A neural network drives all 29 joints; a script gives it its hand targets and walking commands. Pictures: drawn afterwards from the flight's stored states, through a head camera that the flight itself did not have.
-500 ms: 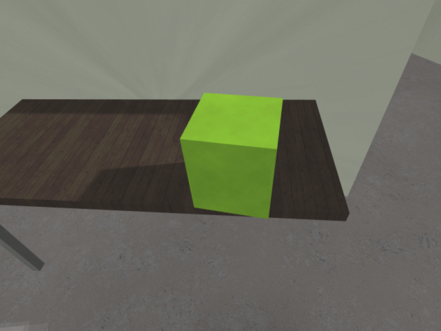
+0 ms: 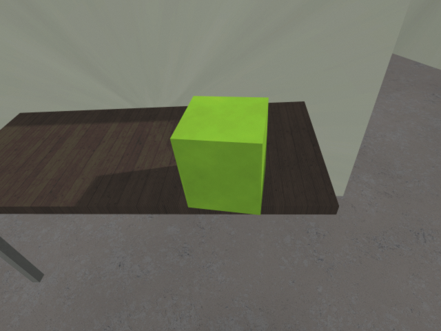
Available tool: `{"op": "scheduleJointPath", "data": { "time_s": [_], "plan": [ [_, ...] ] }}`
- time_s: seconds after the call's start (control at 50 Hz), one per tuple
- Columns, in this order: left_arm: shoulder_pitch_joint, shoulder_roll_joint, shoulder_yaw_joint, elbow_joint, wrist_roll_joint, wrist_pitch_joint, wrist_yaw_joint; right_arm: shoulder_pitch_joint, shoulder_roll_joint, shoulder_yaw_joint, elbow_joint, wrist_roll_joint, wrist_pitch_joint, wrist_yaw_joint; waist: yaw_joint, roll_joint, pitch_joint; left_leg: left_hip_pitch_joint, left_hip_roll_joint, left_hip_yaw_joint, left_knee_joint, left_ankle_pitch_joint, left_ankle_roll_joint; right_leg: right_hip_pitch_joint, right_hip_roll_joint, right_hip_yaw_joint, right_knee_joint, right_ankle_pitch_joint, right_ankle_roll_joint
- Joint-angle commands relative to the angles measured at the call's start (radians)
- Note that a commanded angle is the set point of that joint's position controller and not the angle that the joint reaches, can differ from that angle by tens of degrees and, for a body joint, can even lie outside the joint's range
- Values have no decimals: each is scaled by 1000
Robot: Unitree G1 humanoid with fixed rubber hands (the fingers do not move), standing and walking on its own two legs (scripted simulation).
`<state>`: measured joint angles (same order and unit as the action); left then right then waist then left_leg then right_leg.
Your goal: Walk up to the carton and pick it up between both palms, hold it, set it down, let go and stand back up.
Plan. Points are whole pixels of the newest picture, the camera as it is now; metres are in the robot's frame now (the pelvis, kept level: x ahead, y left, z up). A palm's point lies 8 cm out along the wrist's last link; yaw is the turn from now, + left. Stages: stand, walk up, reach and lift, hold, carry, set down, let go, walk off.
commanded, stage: stand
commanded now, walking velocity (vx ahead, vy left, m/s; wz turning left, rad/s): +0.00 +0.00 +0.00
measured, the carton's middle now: (226, 154) +0.57 +0.00 +0.00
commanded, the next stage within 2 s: none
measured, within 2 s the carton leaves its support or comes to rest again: neither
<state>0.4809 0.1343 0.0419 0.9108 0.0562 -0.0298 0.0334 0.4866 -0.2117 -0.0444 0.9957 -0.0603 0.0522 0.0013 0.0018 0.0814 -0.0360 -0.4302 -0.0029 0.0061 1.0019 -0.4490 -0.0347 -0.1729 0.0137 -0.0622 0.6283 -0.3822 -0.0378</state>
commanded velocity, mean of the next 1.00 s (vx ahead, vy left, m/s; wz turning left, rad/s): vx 0.00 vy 0.00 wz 0.00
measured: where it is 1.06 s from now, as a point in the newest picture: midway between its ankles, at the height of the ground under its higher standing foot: outside the picture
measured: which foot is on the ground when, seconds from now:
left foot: up 0.00-0.24, down 0.26-0.58, up 0.60-0.84, down 0.86-1.00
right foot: down 0.00-0.32, up 0.34-0.54, down 0.56-0.90, up 0.92-1.00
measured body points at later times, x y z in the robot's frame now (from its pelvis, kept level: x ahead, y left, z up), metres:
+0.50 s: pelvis +0.09 +0.03 -0.01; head +0.10 +0.05 +0.44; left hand +0.10 +0.29 -0.15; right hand +0.15 -0.21 -0.14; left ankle +0.14 +0.17 -0.72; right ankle +0.08 -0.08 -0.68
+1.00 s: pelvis +0.13 +0.06 +0.00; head +0.18 +0.08 +0.44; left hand +0.19 +0.32 -0.14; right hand +0.25 -0.19 -0.12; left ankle +0.13 +0.15 -0.72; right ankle +0.11 -0.08 -0.69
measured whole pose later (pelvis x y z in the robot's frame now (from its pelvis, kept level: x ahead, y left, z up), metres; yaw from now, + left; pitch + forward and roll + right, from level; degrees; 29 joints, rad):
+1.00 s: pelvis +0.13 +0.06 +0.00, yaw +4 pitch -1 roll +0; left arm 0.25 0.25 0.03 0.76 0.00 0.07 0.05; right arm 0.23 -0.22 -0.01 0.74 -0.02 0.02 -0.01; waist 0.00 -0.04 0.14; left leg -0.31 0.00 0.07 0.68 -0.35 0.04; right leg -0.37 -0.02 0.02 0.96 -0.61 0.01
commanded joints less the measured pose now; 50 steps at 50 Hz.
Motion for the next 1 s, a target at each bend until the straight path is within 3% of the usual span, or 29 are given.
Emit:
{"op": "scheduleJointPath", "data": {
  "time_s": [0.0,0.1,0.16,0.2,0.24,0.26,0.28,0.3,0.32,0.38,0.42,0.48,0.52,0.54,0.56,0.58,0.6,0.62,0.66,0.68,0.78,0.82,0.84,0.86,0.88,0.9,0.92,0.94,0.98],
  "plan": [
    [-3,200,41,-49,1,-28,22,23,-88,-32,-99,-3,-26,16,-1,-220,347,-259,83,-63,88,98,-25,-97,-307,394,-503,-271,-161],
    [24,199,37,-5,-8,-34,13,-80,-68,-35,-174,7,-40,21,13,-234,335,-198,117,-35,-102,172,-6,-71,-275,230,-461,-101,-165],
    [29,231,42,-2,-12,-18,4,-107,-48,-38,-200,7,-63,12,22,-261,287,19,80,31,-275,166,24,-141,-234,128,-334,36,-152],
    [15,240,35,-7,-19,2,0,-4,-66,-51,-186,5,-77,-5,-23,-201,229,243,35,76,-368,273,36,-233,-226,89,-167,158,-132],
    [1,215,31,-44,-24,12,-4,119,-135,-65,-150,16,-76,-27,-84,-75,152,414,36,29,-448,372,31,-314,-172,64,-67,151,-36],
    [28,161,15,-60,-30,13,-8,160,-180,-67,-135,7,-79,-35,-96,63,102,460,171,-161,-525,278,77,-358,-91,-12,143,117,12],
    [103,106,5,-73,-27,19,-15,170,-240,-72,-165,4,-79,-40,-79,211,51,416,403,-540,-710,65,210,-400,18,-37,425,-178,55],
    [147,143,30,-49,-23,47,-20,115,-263,-94,-173,34,-67,-49,-82,141,39,298,441,-606,-797,-281,335,-359,-30,44,576,-234,46],
    [116,183,39,-61,-7,57,-23,32,-277,-97,-188,39,-62,-54,-63,140,123,205,441,-634,-835,-380,357,-399,-55,66,657,-190,42],
    [56,190,40,-111,0,36,-27,-38,-215,-51,-194,31,-73,-57,-37,86,136,192,360,-454,-775,-134,301,-423,-100,119,601,-119,41],
    [82,165,39,-109,-8,35,-28,-135,-192,-33,-202,25,-74,-54,12,109,142,113,322,-324,-737,-31,263,-325,-123,133,450,-118,39],
    [97,157,34,-107,-32,27,-33,-229,-188,-24,-233,20,-66,-48,44,162,115,73,255,-162,-615,222,227,-136,-105,91,97,-70,34],
    [161,183,39,-76,-29,11,-30,-246,-176,-8,-232,24,-45,-40,77,48,57,1,185,-56,-421,293,166,65,-57,41,-111,228,40],
    [171,209,43,-71,-25,7,-24,-203,-135,6,-233,27,-35,-35,79,-70,47,-64,130,-3,-286,206,108,112,-72,100,-153,277,39],
    [115,281,54,-101,-13,8,-15,-159,-70,26,-244,39,-30,-29,52,-271,63,-156,47,50,-154,-22,37,40,-248,362,-256,86,-20],
    [-17,363,65,-170,-19,19,-3,-171,-106,7,-252,41,-15,-33,41,-306,144,-53,-3,37,-19,-162,8,-255,-405,583,-447,-138,-150],
    [-139,379,76,-190,-24,26,5,-210,-150,0,-269,36,-1,-36,37,-304,230,8,35,-26,86,-130,16,-399,-434,588,-486,-183,-237],
    [-197,327,60,-201,-26,21,8,-212,-155,1,-272,38,-1,-32,4,-294,264,-32,50,-31,89,-95,5,-319,-397,504,-426,56,-245],
    [-168,280,35,-210,-19,11,17,-170,-133,12,-260,38,-12,-32,6,-290,189,-97,65,-28,21,-102,1,-82,-338,315,-253,649,-211],
    [-137,273,29,-204,-16,13,20,-162,-131,9,-260,33,-21,-34,16,-318,150,-110,70,-12,-22,-108,0,-11,-332,288,-198,765,-205],
    [-110,295,33,-219,-30,38,24,-211,-126,-1,-311,43,-26,-24,42,-329,37,-32,54,29,-273,15,-3,98,-284,227,-101,742,-167],
    [-177,308,33,-244,-39,46,13,-122,-131,-14,-302,43,-37,-14,-17,-294,-20,183,42,22,-504,220,20,-1,-245,170,-51,616,-115],
    [-205,285,30,-263,-46,47,5,-82,-165,-24,-302,43,-51,-10,-45,-229,-61,286,62,-28,-598,344,48,-47,-200,132,21,509,-65],
    [-188,219,10,-279,-59,43,-1,-81,-235,-37,-308,28,-65,-12,-38,-64,-105,374,216,-211,-602,507,105,-159,-111,41,181,323,3],
    [-177,165,-8,-285,-63,49,3,-117,-288,-53,-315,40,-64,-14,-34,52,-79,345,354,-387,-628,616,211,-248,2,21,249,-110,46],
    [-191,195,7,-264,-65,65,19,-175,-305,-67,-335,41,-54,-17,-53,142,-50,244,404,-409,-629,675,302,-234,-11,82,363,-312,43],
    [-215,224,14,-257,-58,73,24,-209,-248,-46,-344,42,-53,-19,-46,120,-13,248,394,-369,-597,822,323,-249,-36,112,435,-301,50],
    [-224,228,15,-255,-57,73,26,-213,-210,-27,-351,37,-51,-23,-43,99,-10,310,361,-278,-562,1008,299,-285,-32,116,457,-296,52],
    [-193,226,16,-254,-60,65,23,-225,-207,-15,-374,23,-42,-35,-25,136,-16,398,314,-181,-518,1154,246,-339,-26,121,436,-258,56]
  ]
}}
